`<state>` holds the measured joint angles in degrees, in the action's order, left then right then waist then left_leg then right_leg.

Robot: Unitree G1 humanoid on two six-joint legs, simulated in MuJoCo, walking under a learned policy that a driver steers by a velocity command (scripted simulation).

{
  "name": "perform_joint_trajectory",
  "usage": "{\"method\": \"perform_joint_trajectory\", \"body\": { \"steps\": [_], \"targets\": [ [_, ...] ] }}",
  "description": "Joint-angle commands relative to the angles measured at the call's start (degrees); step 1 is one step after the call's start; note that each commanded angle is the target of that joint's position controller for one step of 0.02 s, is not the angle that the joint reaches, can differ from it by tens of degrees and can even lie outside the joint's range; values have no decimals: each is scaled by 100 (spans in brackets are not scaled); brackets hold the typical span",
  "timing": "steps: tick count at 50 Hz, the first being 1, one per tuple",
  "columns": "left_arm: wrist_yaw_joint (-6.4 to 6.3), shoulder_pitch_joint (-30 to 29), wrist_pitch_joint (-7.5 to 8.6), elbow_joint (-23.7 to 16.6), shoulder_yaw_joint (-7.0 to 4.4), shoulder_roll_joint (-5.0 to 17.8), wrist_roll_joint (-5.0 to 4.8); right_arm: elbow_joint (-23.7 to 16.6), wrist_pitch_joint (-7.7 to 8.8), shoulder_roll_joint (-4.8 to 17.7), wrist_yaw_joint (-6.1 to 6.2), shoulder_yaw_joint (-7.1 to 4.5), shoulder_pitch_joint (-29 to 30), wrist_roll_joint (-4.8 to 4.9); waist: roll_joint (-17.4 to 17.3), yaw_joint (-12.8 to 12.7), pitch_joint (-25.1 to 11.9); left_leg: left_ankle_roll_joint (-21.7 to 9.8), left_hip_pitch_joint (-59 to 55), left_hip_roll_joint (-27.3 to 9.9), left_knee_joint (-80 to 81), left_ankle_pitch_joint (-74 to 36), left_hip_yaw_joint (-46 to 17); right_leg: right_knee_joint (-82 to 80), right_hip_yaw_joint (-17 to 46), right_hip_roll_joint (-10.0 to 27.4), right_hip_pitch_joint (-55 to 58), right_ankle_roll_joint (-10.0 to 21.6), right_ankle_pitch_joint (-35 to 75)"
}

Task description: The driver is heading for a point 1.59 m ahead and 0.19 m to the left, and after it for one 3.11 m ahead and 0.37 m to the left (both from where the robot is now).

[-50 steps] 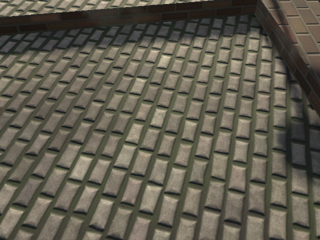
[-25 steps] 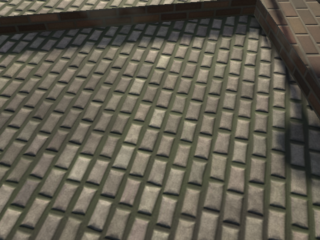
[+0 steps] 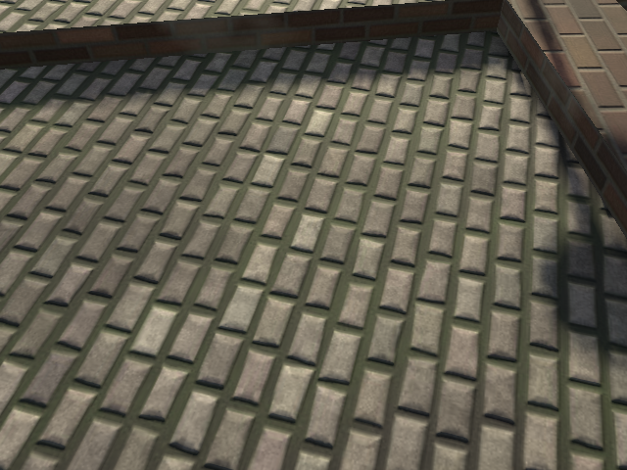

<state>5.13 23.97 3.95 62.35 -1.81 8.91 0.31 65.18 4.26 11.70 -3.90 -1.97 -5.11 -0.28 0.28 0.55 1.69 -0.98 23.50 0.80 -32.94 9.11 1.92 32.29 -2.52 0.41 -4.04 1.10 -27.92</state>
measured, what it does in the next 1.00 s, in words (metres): walks ahead: right foot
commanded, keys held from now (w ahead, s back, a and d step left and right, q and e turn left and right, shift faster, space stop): no key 0.06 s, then w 0.94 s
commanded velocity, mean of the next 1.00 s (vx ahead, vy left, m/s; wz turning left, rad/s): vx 0.35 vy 0.00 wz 0.00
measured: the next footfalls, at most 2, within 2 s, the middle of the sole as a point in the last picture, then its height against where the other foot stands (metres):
right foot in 0.76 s outside the picture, level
left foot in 1.20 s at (292, 447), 0.16 m lower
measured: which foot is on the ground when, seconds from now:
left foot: down 0.00-0.78, up 0.80-1.00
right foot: down 0.00-0.32, up 0.34-0.74, down 0.76-1.00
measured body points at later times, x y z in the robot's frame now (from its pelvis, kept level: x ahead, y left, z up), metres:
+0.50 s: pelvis +0.11 +0.04 +0.02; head +0.11 +0.03 +0.47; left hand +0.14 +0.27 -0.13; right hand +0.07 -0.18 -0.14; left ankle +0.10 +0.12 -0.72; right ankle +0.10 -0.11 -0.64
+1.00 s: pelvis +0.33 -0.02 -0.03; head +0.34 -0.02 +0.42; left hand +0.23 +0.17 -0.17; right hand +0.48 -0.25 -0.15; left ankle +0.44 +0.12 -0.70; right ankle +0.24 -0.11 -0.72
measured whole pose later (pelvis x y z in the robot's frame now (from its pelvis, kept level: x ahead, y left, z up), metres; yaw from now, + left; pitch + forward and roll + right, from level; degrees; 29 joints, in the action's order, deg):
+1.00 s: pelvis +0.33 -0.02 -0.03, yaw +0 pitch +3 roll -3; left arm -1.0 32.2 7.9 59.7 -0.3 5.5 4.5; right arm 49.0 6.0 11.4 -2.1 -2.7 -10.2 -6.5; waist -2.9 -4.6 -2.7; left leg -5.4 41.9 -4.4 -55.8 -13.4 -3.5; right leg 44.8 -6.0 -3.1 -15.7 3.3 -31.7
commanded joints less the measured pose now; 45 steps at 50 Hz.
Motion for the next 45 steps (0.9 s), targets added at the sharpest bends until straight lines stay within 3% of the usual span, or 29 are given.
{"method": "perform_joint_trajectory", "body": {
  "steps": [1, 4, 7, 9, 10, 13, 15, 16, 17, 18, 19, 20, 21, 23, 26, 29, 30, 31, 33, 35, 37, 38, 39, 40, 41, 42, 43, 44, 45],
  "targets": [
    [-9, 698, 21, 5, -79, 487, -5, -202, 56, 541, 10, -73, 78, 6, 106, 2, 61, -111, -1495, -165, 142, -924, -234, -829, 195, 237, -1671, 63, 1414],
    [-20, 856, 9, 66, -78, 459, 13, -164, 38, 526, 22, -75, -47, -6, 163, -17, 107, -97, -1468, -136, 165, -361, -210, -999, 285, 300, -1697, 134, 863],
    [-211, 1203, 39, 150, -258, 865, 355, -428, 20, 845, 194, -319, 356, -196, 742, -422, 893, -90, 209, 211, -320, 1461, 51, -1803, 1445, 1168, -1099, 1129, -843],
    [-376, 1283, 94, 237, -216, 618, 354, -669, 72, 383, 307, -267, 807, -235, 808, -554, 1238, -239, 1414, -61, -266, 1003, 21, -2129, 2017, 1942, 82, 1522, -128],
    [-416, 1249, 95, 253, -199, 555, 285, -762, 91, 179, 319, -237, 920, -222, 760, -550, 1169, -322, 1416, -94, -214, 865, 23, -2144, 2019, 2003, 421, 1527, 415],
    [-421, 656, 61, 81, -200, 720, 208, -740, 164, 160, 227, -275, 461, -198, 643, -142, 859, -501, -374, 176, 51, 546, 466, -1762, 1100, 1415, -227, 1134, 1759],
    [-363, 585, 91, 52, -192, 829, 350, -494, 234, 453, 177, -392, -626, -156, 447, 322, 383, -655, -2183, 303, -169, 52, 362, -579, 406, 767, -1386, 790, 2999],
    [-302, 773, 155, 37, -140, 611, 468, -297, 248, 621, 209, -398, -1580, -165, -239, 570, -263, -1146, -3543, -254, 26, -147, -806, 716, 6, 197, -2397, 384, 2599],
    [-228, 929, 185, 54, -77, 384, 490, 41, 233, 766, 222, -396, -3135, -296, -885, 1042, -964, -1885, -4662, -1413, 980, 91, -2730, 2493, 44, -228, -3188, 148, 504],
    [-229, 72, 282, -240, -112, 326, 353, 188, 280, 829, 194, -356, -3762, -440, -953, 1343, -393, -2124, -4244, -2020, 1816, 648, -3871, 4197, 681, -284, -4132, 253, -674],
    [-308, -323, 398, -386, -136, 359, 232, -34, 371, 979, 231, -369, -2999, -414, -459, 1032, 303, -1927, -3206, -2083, 1950, 1160, -3416, 4603, 985, 89, -4368, 446, 8],
    [-398, -403, 443, -390, -166, 440, 304, -204, 338, 612, 276, -270, -2356, -343, -134, 732, 397, -1798, -2437, -1922, 2045, 1450, -2927, 4528, 891, 322, -4023, 563, 411],
    [-464, -269, 424, -361, -158, 281, 404, -294, 302, 253, 317, -164, -2004, -289, -18, 468, 436, -1711, -1916, -1779, 2201, 1362, -2467, 4233, 836, 508, -3652, 621, 674],
    [-501, -192, 260, -406, -86, -156, 479, -412, 264, -157, 414, -17, -1670, -261, -50, 75, 665, -1469, -1130, -1525, 2621, 839, -1841, 3545, 795, 733, -3087, 524, 963],
    [-408, -656, 102, -659, -82, -64, 388, -372, 385, -94, 375, 4, -1913, -293, -192, 5, 643, -1367, -866, -1226, 2774, 275, -1095, 2203, 401, 719, -2921, 330, 1703],
    [-305, -1308, -37, -944, -63, -12, 463, -311, 373, 47, 139, 43, -2263, -366, -419, 95, 492, -1359, -302, -1084, 2788, -194, -704, 1581, 36, 518, -2247, 157, 2345],
    [-288, -948, -51, -869, -55, -26, 512, -227, 375, 54, 105, 45, -2440, -511, -460, -40, 475, -1404, -420, -1280, 2564, -464, -802, 1986, 400, 663, -2328, 190, 3098],
    [-264, -696, -12, -804, -91, 87, 571, -330, 386, 55, 106, 58, -2384, -562, -308, -130, 396, -1402, -323, -1181, 2282, -706, -615, 2272, 267, 598, -2195, 186, 3329],
    [-306, -743, 14, -889, -212, 376, 538, -359, 390, -83, 171, 106, -2482, -598, -363, -105, 321, -1374, -663, -1222, 1858, -797, -642, 2381, 191, 576, -2294, 184, 2867],
    [-403, -1120, 55, -1144, -275, 472, 491, -341, 376, -81, 258, 112, -2692, -545, -410, -46, 408, -1309, -1001, -1377, 1477, -931, -760, 2165, 68, 512, -2267, 206, 2032],
    [-477, -866, 147, -1212, -360, 508, 425, -454, 367, 308, 289, -14, -2523, -485, -434, -269, 341, -1241, -980, -1372, 723, -1870, -636, 1637, -258, 184, -1370, 248, 1217],
    [-488, -54, 221, -961, -462, 598, 358, -511, 357, 556, 243, -117, -2318, -456, -175, -671, 170, -1184, -630, -1086, -389, -2223, -372, 1083, -578, -109, -322, 274, 1302],
    [-521, 956, 341, -586, -540, 713, 358, -494, 357, 676, 153, -226, -2451, -495, 385, -1002, -193, -1059, 118, -545, -2093, -2007, -116, 600, -609, -259, 923, 506, 1458],
    [-568, 1840, 400, -317, -421, 687, 412, -519, 326, -101, 45, -79, -2921, -673, 1755, -1004, -1199, -626, 1364, 321, -4931, 1902, 44, 96, 1490, 1052, 2330, 1846, 2733],
    [-421, 2283, 499, -258, -243, 570, 578, -1110, 428, -570, -6, -17, -2184, -401, 1133, -1125, -822, -771, 3045, 890, -5815, 2888, -1075, -725, 3678, 1921, 2278, 2556, 3408],
    [-326, 1517, 632, -324, -239, 619, 579, -1741, 425, -262, 54, -132, -840, -218, 520, -996, 590, -800, 4073, 365, -5426, 2134, -1503, -1020, 4095, 2389, 967, 2440, 1822],
    [-304, 757, 571, -426, -178, 435, 339, -1757, 325, 52, 215, -208, -604, -287, -216, -643, 516, -696, 3762, -136, -5247, 1452, -1295, -887, 3491, 2283, 424, 2230, 1445],
    [-324, 377, 512, -569, -71, 151, 325, -1702, 250, -84, 301, -167, -868, -406, -350, -349, 285, -626, 3336, -279, -4891, 909, -1194, -768, 2969, 2025, -257, 2099, 1433],
    [-367, 74, 423, -655, 26, -73, 418, -1606, 127, -435, 348, -51, -1125, -551, -238, -104, 510, -600, 2833, -528, -4263, 338, -1223, -752, 2320, 1763, -1161, 1839, 1552]
  ]
}}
